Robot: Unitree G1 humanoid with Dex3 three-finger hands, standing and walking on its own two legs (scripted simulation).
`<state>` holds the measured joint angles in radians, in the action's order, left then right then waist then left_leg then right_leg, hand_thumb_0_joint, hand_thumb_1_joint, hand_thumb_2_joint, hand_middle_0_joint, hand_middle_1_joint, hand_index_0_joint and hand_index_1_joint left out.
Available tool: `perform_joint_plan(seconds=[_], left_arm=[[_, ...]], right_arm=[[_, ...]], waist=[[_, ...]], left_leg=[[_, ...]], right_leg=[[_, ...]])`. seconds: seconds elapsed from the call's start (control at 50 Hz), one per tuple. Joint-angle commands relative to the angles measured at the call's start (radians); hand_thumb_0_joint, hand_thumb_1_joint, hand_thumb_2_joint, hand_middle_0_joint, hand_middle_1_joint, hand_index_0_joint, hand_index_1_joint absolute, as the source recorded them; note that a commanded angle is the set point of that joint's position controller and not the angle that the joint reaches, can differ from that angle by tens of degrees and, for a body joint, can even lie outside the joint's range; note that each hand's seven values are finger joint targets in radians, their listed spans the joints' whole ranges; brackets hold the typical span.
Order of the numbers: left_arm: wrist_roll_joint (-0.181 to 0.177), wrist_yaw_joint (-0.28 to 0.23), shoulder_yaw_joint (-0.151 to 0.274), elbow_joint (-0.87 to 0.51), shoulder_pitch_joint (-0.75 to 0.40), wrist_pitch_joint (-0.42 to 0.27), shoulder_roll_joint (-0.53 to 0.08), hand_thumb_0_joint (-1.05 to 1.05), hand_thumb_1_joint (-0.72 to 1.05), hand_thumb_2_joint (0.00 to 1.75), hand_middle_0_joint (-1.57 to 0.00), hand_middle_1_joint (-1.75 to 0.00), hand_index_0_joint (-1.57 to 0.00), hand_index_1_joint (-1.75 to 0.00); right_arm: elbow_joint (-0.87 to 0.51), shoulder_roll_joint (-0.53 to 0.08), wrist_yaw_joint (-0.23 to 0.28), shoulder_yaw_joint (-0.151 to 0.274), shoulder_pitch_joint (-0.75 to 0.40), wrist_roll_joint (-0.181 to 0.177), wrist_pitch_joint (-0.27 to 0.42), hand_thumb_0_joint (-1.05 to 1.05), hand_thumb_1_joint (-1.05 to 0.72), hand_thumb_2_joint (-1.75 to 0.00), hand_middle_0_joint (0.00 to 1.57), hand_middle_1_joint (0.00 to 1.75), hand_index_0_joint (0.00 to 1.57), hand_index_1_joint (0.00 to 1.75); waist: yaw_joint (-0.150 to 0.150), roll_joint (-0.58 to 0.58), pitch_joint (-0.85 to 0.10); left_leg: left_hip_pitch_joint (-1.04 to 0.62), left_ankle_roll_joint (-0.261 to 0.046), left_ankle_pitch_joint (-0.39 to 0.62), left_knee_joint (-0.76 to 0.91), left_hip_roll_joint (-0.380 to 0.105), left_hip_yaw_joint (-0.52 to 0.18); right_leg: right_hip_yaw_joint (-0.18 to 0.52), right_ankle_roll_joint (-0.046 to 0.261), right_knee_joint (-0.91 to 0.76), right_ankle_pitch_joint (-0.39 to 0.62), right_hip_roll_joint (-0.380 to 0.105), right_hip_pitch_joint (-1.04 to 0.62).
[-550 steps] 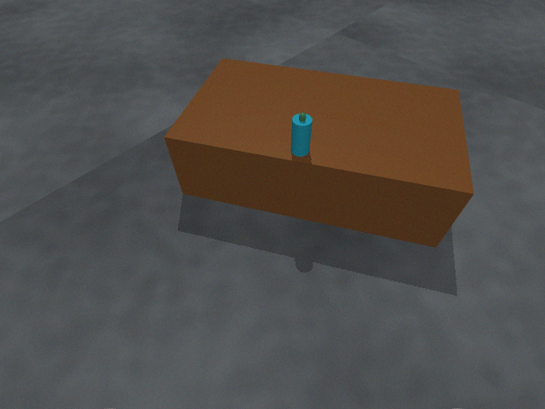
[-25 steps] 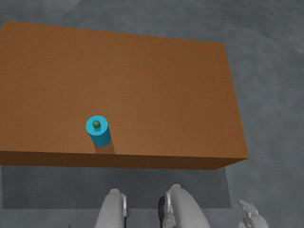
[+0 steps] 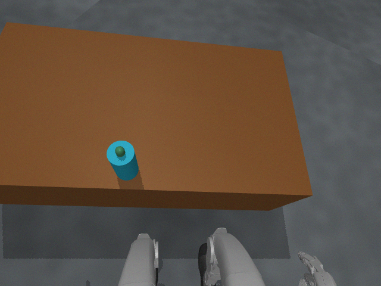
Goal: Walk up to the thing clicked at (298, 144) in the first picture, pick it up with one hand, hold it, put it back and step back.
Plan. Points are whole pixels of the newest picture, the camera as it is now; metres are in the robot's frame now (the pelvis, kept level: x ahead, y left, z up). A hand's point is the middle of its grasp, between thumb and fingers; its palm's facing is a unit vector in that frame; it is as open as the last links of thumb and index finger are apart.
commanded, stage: go down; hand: left
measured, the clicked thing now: (123, 160) +0.43 +0.17 -0.23
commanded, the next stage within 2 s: none
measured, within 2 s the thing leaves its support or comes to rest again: neither
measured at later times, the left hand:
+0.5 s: hand out of the picture +0.39 +0.38 +0.04, palm faces +0.17 -0.98 -0.05, open 17.4 cm
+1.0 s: hand out of the picture +0.39 +0.38 +0.04, palm faces +0.17 -0.99 -0.04, open 17.4 cm
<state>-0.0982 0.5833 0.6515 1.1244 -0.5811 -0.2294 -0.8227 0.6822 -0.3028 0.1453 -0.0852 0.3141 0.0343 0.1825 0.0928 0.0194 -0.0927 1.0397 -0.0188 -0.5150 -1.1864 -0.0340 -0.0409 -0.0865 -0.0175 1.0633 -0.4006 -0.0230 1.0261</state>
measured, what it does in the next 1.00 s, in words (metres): stands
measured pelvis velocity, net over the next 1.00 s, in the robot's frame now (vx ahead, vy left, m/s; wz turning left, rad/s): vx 0.00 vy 0.00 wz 0.00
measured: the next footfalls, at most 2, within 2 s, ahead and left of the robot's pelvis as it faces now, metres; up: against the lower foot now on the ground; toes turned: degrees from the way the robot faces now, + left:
none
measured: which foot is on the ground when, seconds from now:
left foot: down 0.00-1.00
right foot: down 0.00-1.00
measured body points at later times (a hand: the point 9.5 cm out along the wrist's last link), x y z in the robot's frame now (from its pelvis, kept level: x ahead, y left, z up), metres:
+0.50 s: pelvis +0.00 +0.00 +0.00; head +0.14 +0.04 +0.42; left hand +0.37 +0.43 +0.04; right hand +0.09 -0.28 -0.10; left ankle +0.02 +0.10 -0.65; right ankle +0.06 -0.14 -0.65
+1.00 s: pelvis +0.00 +0.00 -0.01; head +0.14 +0.04 +0.42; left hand +0.37 +0.43 +0.05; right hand +0.08 -0.28 -0.10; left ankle +0.02 +0.10 -0.65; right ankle +0.06 -0.14 -0.65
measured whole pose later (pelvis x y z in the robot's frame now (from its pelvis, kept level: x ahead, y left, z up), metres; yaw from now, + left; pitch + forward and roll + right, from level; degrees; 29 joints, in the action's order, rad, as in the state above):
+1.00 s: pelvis +0.00 +0.00 -0.01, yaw +0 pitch +22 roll -4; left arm -0.17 0.64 0.70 1.11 -0.57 -0.27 -0.82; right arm 0.71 -0.30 0.16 -0.09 0.30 0.03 0.18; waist 0.09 0.02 -0.11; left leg 1.08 -0.01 -0.53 -1.22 -0.03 -0.05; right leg -0.09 -0.01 1.10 -0.42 -0.02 1.07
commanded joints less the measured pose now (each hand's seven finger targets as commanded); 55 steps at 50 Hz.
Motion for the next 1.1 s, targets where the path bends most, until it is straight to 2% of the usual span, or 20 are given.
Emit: perform_joint_plan(seconds=[0.0, 0.08, 0.1, 0.16, 0.2, 0.24, 0.36, 0.44, 0.48, 0.52, 0.6, 0.66, 0.72, 0.76, 0.86, 0.9, 0.96, 0.98, 1.02, 1.08], left_arm=[[-0.045, 0.002, 0.060, -0.196, -0.255, -0.068, -0.392, 0.00, -0.52, 0.04, -0.06, -0.03, -0.05, -0.04], [-0.047, 0.013, 0.090, -0.208, -0.241, -0.076, -0.431, 0.00, -0.51, 0.04, -0.06, -0.02, -0.04, -0.04], [-0.049, 0.020, 0.077, -0.189, -0.223, -0.073, -0.401, 0.00, -0.51, 0.05, -0.07, -0.02, -0.04, -0.04], [-0.057, 0.027, 0.086, -0.215, -0.224, -0.077, -0.411, 0.00, -0.51, 0.04, -0.07, -0.02, -0.04, -0.04], [-0.062, 0.035, 0.067, -0.210, -0.216, -0.077, -0.370, 0.00, -0.53, 0.04, -0.07, -0.02, -0.04, -0.04], [-0.066, 0.037, 0.076, -0.232, -0.225, -0.082, -0.377, 0.00, -0.49, 0.04, -0.06, -0.02, -0.04, -0.04], [-0.066, 0.025, 0.108, -0.244, -0.265, -0.097, -0.432, 0.00, -0.50, 0.04, -0.06, -0.02, -0.04, -0.04], [-0.072, 0.043, 0.078, -0.179, -0.200, -0.084, -0.358, 0.00, -0.51, 0.04, -0.06, -0.02, -0.04, -0.04], [-0.072, 0.044, 0.088, -0.188, -0.201, -0.082, -0.384, 0.00, -0.51, 0.03, -0.07, -0.03, -0.05, -0.04], [-0.082, 0.050, 0.085, -0.198, -0.199, -0.088, -0.377, 0.00, -0.53, 0.03, -0.07, -0.02, -0.05, -0.04], [-0.088, 0.056, 0.072, -0.208, -0.253, -0.098, -0.360, 0.00, -0.53, 0.03, -0.06, -0.02, -0.05, -0.04], [-0.085, 0.054, 0.089, -0.262, -0.268, -0.113, -0.397, 0.00, -0.51, 0.03, -0.06, -0.02, -0.04, -0.03], [-0.090, 0.052, 0.105, -0.288, -0.292, -0.119, -0.422, 0.00, -0.50, 0.03, -0.06, -0.02, -0.04, -0.03], [-0.095, 0.053, 0.100, -0.239, -0.266, -0.111, -0.393, 0.00, -0.50, 0.03, -0.06, -0.02, -0.04, -0.03], [-0.094, 0.057, 0.100, -0.193, -0.219, -0.095, -0.388, 0.00, -0.50, 0.03, -0.06, -0.02, -0.04, -0.03], [-0.100, 0.064, 0.083, -0.171, -0.182, -0.091, -0.345, 0.00, -0.51, 0.03, -0.06, -0.02, -0.04, -0.03], [-0.109, 0.068, 0.095, -0.198, -0.205, -0.102, -0.366, 0.00, -0.50, 0.03, -0.06, -0.02, -0.05, -0.03], [-0.114, 0.069, 0.117, -0.206, -0.194, -0.107, -0.389, 0.00, -0.51, 0.02, -0.06, -0.02, -0.05, -0.03], [-0.120, 0.072, 0.095, -0.224, -0.225, -0.116, -0.364, 0.00, -0.51, 0.02, -0.06, -0.02, -0.05, -0.02], [-0.124, 0.080, 0.099, -0.253, -0.233, -0.130, -0.366, 0.00, -0.49, 0.01, -0.06, -0.01, -0.05, -0.02]], right_arm=[[-0.077, -0.205, 0.022, 0.073, 0.091, -0.009, 0.030, 0.00, -0.90, -0.90, 0.20, 0.30, 0.20, 0.30], [-0.062, -0.214, 0.023, 0.074, 0.105, -0.006, 0.029, 0.00, -0.90, -0.90, 0.20, 0.30, 0.20, 0.30], [-0.056, -0.209, 0.024, 0.073, 0.109, -0.004, 0.027, 0.00, -0.90, -0.90, 0.20, 0.30, 0.20, 0.30], [-0.052, -0.213, 0.025, 0.075, 0.110, -0.003, 0.027, 0.00, -0.90, -0.90, 0.20, 0.30, 0.20, 0.30], [-0.042, -0.213, 0.023, 0.080, 0.119, -0.001, 0.026, 0.00, -0.91, -0.90, 0.20, 0.30, 0.20, 0.30], [-0.044, -0.217, 0.024, 0.083, 0.112, -0.001, 0.028, 0.00, -0.90, -0.90, 0.20, 0.30, 0.20, 0.30], [-0.038, -0.212, 0.026, 0.079, 0.103, -0.005, 0.025, 0.00, -0.91, -0.90, 0.20, 0.30, 0.20, 0.30], [-0.035, -0.210, 0.027, 0.080, 0.099, -0.003, 0.023, 0.00, -0.91, -0.90, 0.20, 0.30, 0.20, 0.30], [-0.048, -0.211, 0.027, 0.077, 0.091, -0.004, 0.024, 0.00, -0.91, -0.90, 0.20, 0.30, 0.20, 0.30], [-0.050, -0.210, 0.026, 0.074, 0.087, -0.005, 0.027, 0.00, -0.91, -0.90, 0.20, 0.30, 0.20, 0.30], [-0.023, -0.205, 0.026, 0.077, 0.108, -0.003, 0.028, 0.00, -0.91, -0.90, 0.20, 0.30, 0.20, 0.30], [-0.021, -0.214, 0.025, 0.084, 0.102, -0.003, 0.026, 0.00, -0.91, -0.90, 0.20, 0.30, 0.20, 0.30], [-0.015, -0.216, 0.026, 0.081, 0.109, -0.002, 0.023, 0.00, -0.91, -0.90, 0.20, 0.30, 0.20, 0.30], [-0.006, -0.210, 0.027, 0.076, 0.114, -0.003, 0.023, 0.00, -0.91, -0.90, 0.20, 0.30, 0.20, 0.30], [-0.026, -0.209, 0.029, 0.074, 0.098, -0.006, 0.023, 0.00, -0.92, -0.90, 0.20, 0.30, 0.20, 0.30], [-0.028, -0.203, 0.029, 0.072, 0.097, -0.007, 0.023, 0.00, -0.92, -0.90, 0.20, 0.30, 0.20, 0.30], [-0.033, -0.205, 0.027, 0.072, 0.102, -0.010, 0.026, 0.00, -0.91, -0.90, 0.20, 0.30, 0.20, 0.30], [-0.047, -0.204, 0.029, 0.071, 0.084, -0.012, 0.028, 0.00, -0.91, -0.90, 0.20, 0.30, 0.20, 0.30], [-0.030, -0.204, 0.027, 0.075, 0.100, -0.013, 0.029, 0.00, -0.92, -0.90, 0.20, 0.30, 0.20, 0.30], [-0.012, -0.207, 0.031, 0.078, 0.099, -0.010, 0.028, 0.00, -0.92, -0.90, 0.20, 0.30, 0.20, 0.30]], waist=[[-0.028, -0.173, -0.381], [-0.044, -0.241, -0.433], [-0.035, -0.239, -0.439], [-0.036, -0.224, -0.459], [-0.031, -0.234, -0.462], [-0.034, -0.241, -0.468], [-0.042, -0.223, -0.438], [-0.035, -0.217, -0.426], [-0.033, -0.190, -0.429], [-0.035, -0.194, -0.430], [-0.018, -0.198, -0.425], [-0.040, -0.252, -0.448], [-0.042, -0.258, -0.483], [-0.041, -0.251, -0.460], [-0.042, -0.195, -0.426], [-0.038, -0.176, -0.411], [-0.036, -0.165, -0.418], [-0.044, -0.164, -0.418], [-0.029, -0.169, -0.431], [-0.036, -0.224, -0.444]], left_leg=[[-0.242, 0.012, 0.172, 0.207, 0.016, -0.028], [-0.327, 0.028, 0.291, 0.194, 0.013, -0.047], [-0.337, 0.027, 0.336, 0.177, 0.016, -0.039], [-0.333, 0.023, 0.392, 0.157, 0.018, -0.033], [-0.364, 0.027, 0.414, 0.153, 0.014, -0.039], [-0.384, 0.031, 0.421, 0.156, 0.011, -0.047], [-0.328, 0.025, 0.322, 0.171, 0.018, -0.042], [-0.333, 0.026, 0.343, 0.169, 0.017, -0.045], [-0.299, 0.019, 0.338, 0.161, 0.022, -0.032], [-0.298, 0.020, 0.370, 0.152, 0.021, -0.030], [-0.287, 0.020, 0.329, 0.148, 0.021, -0.038], [-0.351, 0.032, 0.322, 0.165, 0.015, -0.052], [-0.372, 0.033, 0.345, 0.169, 0.015, -0.054], [-0.359, 0.035, 0.328, 0.172, 0.014, -0.061], [-0.295, 0.023, 0.318, 0.164, 0.022, -0.044], [-0.270, 0.020, 0.327, 0.157, 0.023, -0.039], [-0.259, 0.015, 0.329, 0.143, 0.025, -0.029], [-0.239, 0.014, 0.307, 0.148, 0.027, -0.025], [-0.262, 0.015, 0.292, 0.148, 0.027, -0.030], [-0.314, 0.026, 0.307, 0.152, 0.024, -0.042]], right_leg=[[0.038, 0.047, -0.110, 0.071, 0.025, -0.202], [0.025, 0.055, -0.084, 0.117, 0.025, -0.161], [0.025, 0.055, -0.086, 0.144, 0.024, -0.159], [0.031, 0.052, -0.082, 0.188, 0.022, -0.181], [0.025, 0.055, -0.076, 0.183, 0.023, -0.147], [0.018, 0.056, -0.073, 0.178, 0.026, -0.130], [0.027, 0.055, -0.078, 0.132, 0.024, -0.152], [0.021, 0.055, -0.075, 0.140, 0.026, -0.132], [0.032, 0.051, -0.085, 0.160, 0.022, -0.183], [0.031, 0.050, -0.077, 0.183, 0.022, -0.178], [0.029, 0.052, -0.071, 0.149, 0.022, -0.140], [0.021, 0.057, -0.063, 0.113, 0.025, -0.097], [0.020, 0.058, -0.061, 0.128, 0.024, -0.125], [0.016, 0.058, -0.057, 0.111, 0.026, -0.107], [0.024, 0.056, -0.070, 0.127, 0.026, -0.149], [0.024, 0.054, -0.073, 0.142, 0.026, -0.157], [0.035, 0.050, -0.076, 0.159, 0.024, -0.177], [0.036, 0.049, -0.077, 0.151, 0.023, -0.194], [0.037, 0.051, -0.075, 0.137, 0.024, -0.172], [0.027, 0.056, -0.064, 0.122, 0.025, -0.116]])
